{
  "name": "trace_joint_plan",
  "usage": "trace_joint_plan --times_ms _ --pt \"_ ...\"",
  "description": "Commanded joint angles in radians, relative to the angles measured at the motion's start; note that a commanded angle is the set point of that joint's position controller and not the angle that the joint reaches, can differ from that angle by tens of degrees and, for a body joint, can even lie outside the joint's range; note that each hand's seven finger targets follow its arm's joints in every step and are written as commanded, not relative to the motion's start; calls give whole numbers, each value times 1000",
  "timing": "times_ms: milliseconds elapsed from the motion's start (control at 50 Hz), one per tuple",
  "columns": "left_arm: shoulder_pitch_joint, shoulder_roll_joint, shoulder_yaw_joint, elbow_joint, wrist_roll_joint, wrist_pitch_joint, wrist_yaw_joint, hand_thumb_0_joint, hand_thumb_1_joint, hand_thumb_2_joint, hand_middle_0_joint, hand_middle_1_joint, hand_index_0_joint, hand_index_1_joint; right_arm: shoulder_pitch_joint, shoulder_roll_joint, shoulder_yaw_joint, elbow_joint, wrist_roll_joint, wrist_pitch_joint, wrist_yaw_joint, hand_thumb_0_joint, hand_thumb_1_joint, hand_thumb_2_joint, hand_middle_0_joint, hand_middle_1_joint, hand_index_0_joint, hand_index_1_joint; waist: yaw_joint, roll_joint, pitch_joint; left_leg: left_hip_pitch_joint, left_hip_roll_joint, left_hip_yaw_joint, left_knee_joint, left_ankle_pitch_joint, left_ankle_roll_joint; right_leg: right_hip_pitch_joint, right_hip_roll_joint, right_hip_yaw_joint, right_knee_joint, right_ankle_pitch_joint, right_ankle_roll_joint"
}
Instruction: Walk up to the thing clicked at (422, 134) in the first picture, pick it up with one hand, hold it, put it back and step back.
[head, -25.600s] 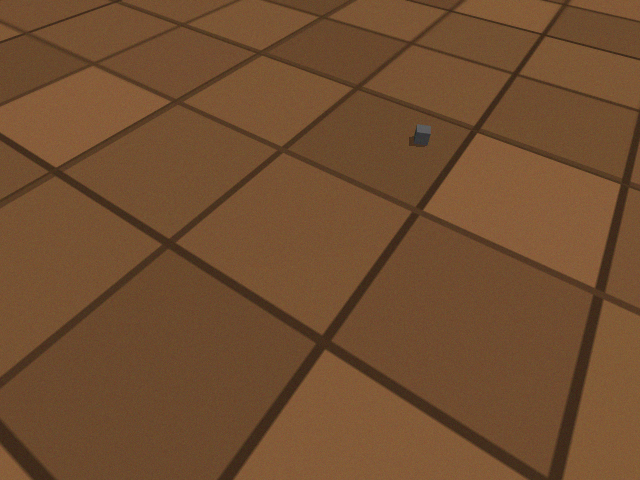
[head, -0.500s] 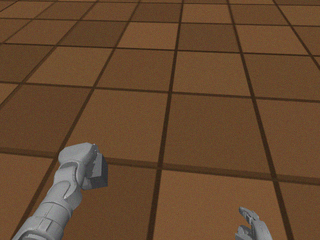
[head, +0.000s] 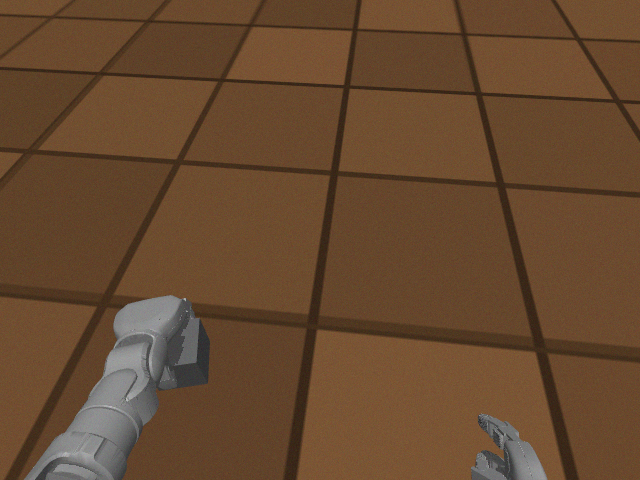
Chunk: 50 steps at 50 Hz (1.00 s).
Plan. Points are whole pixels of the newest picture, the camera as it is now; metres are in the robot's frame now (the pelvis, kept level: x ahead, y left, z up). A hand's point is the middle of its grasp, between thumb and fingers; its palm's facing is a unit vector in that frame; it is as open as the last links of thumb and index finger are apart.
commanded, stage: crouch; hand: left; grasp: from above
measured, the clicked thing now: (179, 354) +0.30 +0.22 -0.10
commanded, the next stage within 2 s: lower in 1.66 s
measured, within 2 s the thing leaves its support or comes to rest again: neither
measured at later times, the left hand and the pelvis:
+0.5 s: hand (199, 362) +0.37 +0.26 -0.30, palm faces -0.37 -0.07 -0.93, open 9.7 cm; pelvis -0.06 +0.02 -0.17, yaw -1 degrees
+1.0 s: hand (214, 383) +0.39 +0.28 -0.49, palm faces -0.41 -0.10 -0.91, open 9.7 cm; pelvis -0.07 +0.01 -0.33, yaw -3 degrees
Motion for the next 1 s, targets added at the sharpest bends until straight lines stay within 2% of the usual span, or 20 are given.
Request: trace_joint_plan --times_ms 0,100,120,180,220,260,320,360,420,480,540,560,620,640,680,700,780,840,960,980 --pt "-378 174 84 -3 45 -57 142 0 831 516 -1100 -565 -1143 -522 5 -133 -58 -81 -9 -31 8 0 -866 -889 200 300 200 300 -52 -99 -190 -4 -52 24 43 153 31 -48 27 1 -10 160 -9" --pt "-497 164 97 160 97 -111 281 0 799 521 -1088 -577 -1131 -534 61 -142 -73 -28 -34 -30 17 0 -872 -889 200 299 200 299 -74 -43 -326 -241 -45 22 285 109 14 -263 28 3 230 124 -18" --pt "-546 201 124 159 108 -121 308 0 794 530 -1067 -613 -1117 -562 62 -146 -77 -27 -40 -33 18 0 -872 -888 200 299 200 299 -68 -3 -380 -291 -43 20 342 93 8 -312 30 2 288 107 -22" --pt "-599 204 151 259 130 -119 380 0 788 522 -1053 -636 -1109 -579 93 -156 -85 -15 -48 -38 18 0 -874 -889 200 299 200 299 -89 16 -470 -424 -36 20 478 53 7 -455 32 1 416 75 -25" --pt "-661 189 141 323 125 -112 414 0 775 521 -1049 -630 -1103 -574 111 -158 -84 -6 -56 -49 17 0 -877 -890 200 299 200 299 -115 18 -491 -516 -31 3 550 20 8 -568 39 -11 492 39 -29" --pt "-711 239 166 379 118 -104 439 0 717 518 -1032 -576 -1072 -535 132 -168 -88 3 -60 -57 12 0 -874 -889 200 299 200 299 -123 29 -541 -595 -29 -6 616 -30 10 -660 43 -21 554 -14 -35" --pt "-741 270 193 419 87 -86 464 0 658 522 -990 -566 -1026 -530 137 -168 -83 9 -70 -69 10 0 -869 -887 200 299 200 299 -118 51 -640 -717 -29 -13 705 -80 13 -739 42 -27 654 -61 -41" --pt "-778 283 203 430 65 -75 470 0 646 530 -1002 -551 -1030 -523 142 -175 -80 10 -78 -74 9 0 -871 -887 200 299 200 299 -122 83 -708 -731 -20 -36 745 -104 10 -812 42 -38 720 -87 -46" --pt "-814 332 238 468 49 -61 467 0 605 521 -969 -540 -996 -513 136 -181 -80 30 -86 -79 7 0 -867 -887 200 299 200 299 -134 109 -733 -801 -15 -56 802 -140 7 -904 39 -48 806 -115 -51" --pt "-848 363 252 436 52 -73 438 0 636 512 -991 -531 -1020 -501 134 -175 -79 36 -94 -82 7 0 -867 -887 200 299 200 299 -140 160 -789 -842 -12 -76 859 -160 5 -993 38 -60 889 -140 -58" --pt "-818 389 267 503 67 -95 413 0 657 522 -1007 -518 -1035 -491 135 -189 -75 41 -98 -83 9 0 -866 -886 201 299 200 299 -160 129 -752 -935 -10 -98 923 -219 9 -1103 38 -74 957 -195 -59" --pt "-834 367 258 511 66 -107 405 0 663 504 -1011 -499 -1040 -471 138 -180 -70 44 -101 -85 10 0 -865 -886 201 299 200 299 -180 121 -731 -976 -11 -100 957 -233 13 -1144 36 -75 979 -205 -57" --pt "-841 415 279 511 79 -142 393 0 661 458 -992 -498 -1032 -457 152 -185 -61 38 -105 -91 17 0 -866 -885 201 299 201 299 -185 90 -765 -1056 -18 -101 1036 -262 25 -1192 31 -78 1039 -230 -52" --pt "-858 449 293 502 92 -155 392 0 663 482 -998 -505 -1036 -466 158 -192 -57 43 -109 -94 20 0 -866 -885 201 299 201 299 -187 103 -776 -1065 -18 -99 1063 -244 24 -1207 27 -77 1061 -216 -51" --pt "-878 446 295 487 102 -178 391 0 670 491 -1004 -531 -1045 -490 179 -195 -50 52 -116 -101 26 0 -872 -887 200 299 200 299 -202 111 -826 -1064 -20 -93 1121 -197 26 -1226 24 -79 1099 -174 -48" --pt "-908 481 309 461 115 -190 397 0 660 499 -1003 -530 -1041 -491 183 -200 -46 54 -119 -105 28 0 -873 -888 200 299 200 299 -199 142 -847 -1066 -22 -89 1142 -175 25 -1239 25 -81 1126 -160 -50" --pt "-946 518 346 451 141 -207 426 0 640 548 -999 -544 -1030 -512 202 -215 -41 73 -139 -116 44 0 -876 -891 200 299 200 299 -201 226 -895 -1019 -19 -98 1206 -91 12 -1323 17 -89 1197 -117 -52" --pt "-931 505 347 460 153 -207 432 0 657 576 -1033 -546 -1056 -524 208 -217 -41 72 -150 -119 61 0 -885 -895 200 299 200 299 -202 255 -917 -1019 -21 -80 1267 -34 16 -1338 20 -92 1231 -76 -51" --pt "-991 564 377 475 159 -209 440 0 709 638 -1087 -529 -1096 -520 204 -224 -42 77 -165 -120 79 0 -885 -895 200 299 200 299 -215 232 -897 -1138 -21 -58 1360 -105 29 -1353 24 -87 1280 -97 -42" --pt "-982 538 362 495 155 -210 436 0 728 622 -1091 -547 -1108 -531 200 -219 -36 75 -167 -122 84 0 -886 -896 200 299 200 299 -223 239 -872 -1161 -21 -60 1362 -117 27 -1370 24 -92 1295 -109 -44"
